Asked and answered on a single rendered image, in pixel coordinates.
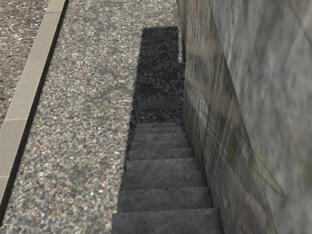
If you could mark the stairs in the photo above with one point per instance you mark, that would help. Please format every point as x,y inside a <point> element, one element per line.
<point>163,190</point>

